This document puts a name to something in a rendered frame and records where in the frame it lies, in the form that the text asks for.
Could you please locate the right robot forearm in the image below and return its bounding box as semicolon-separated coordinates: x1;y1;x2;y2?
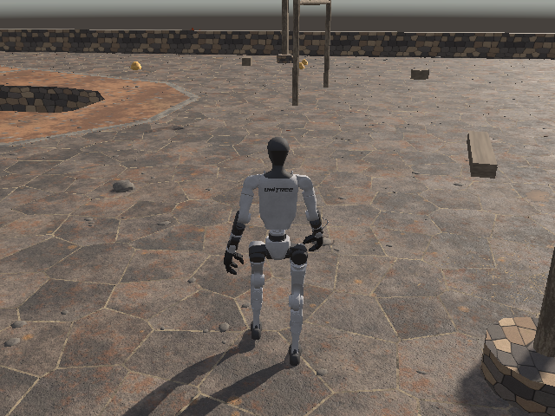
310;209;323;238

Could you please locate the left robot upper arm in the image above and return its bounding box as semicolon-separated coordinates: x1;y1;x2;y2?
237;174;260;224

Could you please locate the left robot foot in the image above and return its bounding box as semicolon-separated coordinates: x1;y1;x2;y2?
251;321;262;340

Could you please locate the right robot hand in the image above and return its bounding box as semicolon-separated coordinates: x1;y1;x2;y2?
303;233;323;251

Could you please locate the right robot upper arm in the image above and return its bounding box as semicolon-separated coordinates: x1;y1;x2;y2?
296;174;319;221

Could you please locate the left robot forearm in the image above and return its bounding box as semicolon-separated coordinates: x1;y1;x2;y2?
226;211;245;254

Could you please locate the robot left thigh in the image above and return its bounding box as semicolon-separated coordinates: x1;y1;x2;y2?
249;241;266;289

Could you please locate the left robot hand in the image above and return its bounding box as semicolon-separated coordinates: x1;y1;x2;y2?
224;250;244;275

